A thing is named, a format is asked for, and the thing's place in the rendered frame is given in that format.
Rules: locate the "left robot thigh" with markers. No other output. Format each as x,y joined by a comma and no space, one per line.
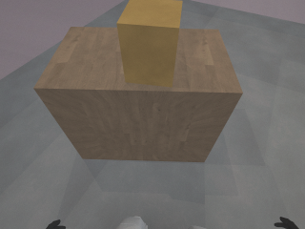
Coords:
132,223

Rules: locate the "carton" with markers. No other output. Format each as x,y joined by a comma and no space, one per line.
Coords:
148,33

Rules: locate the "robot left hand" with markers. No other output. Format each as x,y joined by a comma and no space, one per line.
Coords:
54,224

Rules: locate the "robot right hand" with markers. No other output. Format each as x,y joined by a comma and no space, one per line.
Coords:
286,223

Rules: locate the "pedestal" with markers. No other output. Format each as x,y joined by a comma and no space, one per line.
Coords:
105,117

